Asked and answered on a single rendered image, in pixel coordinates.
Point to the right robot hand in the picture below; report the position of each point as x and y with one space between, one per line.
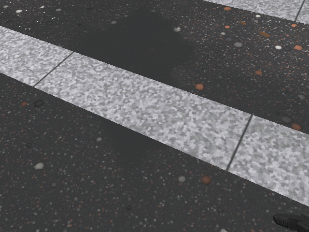
294 222

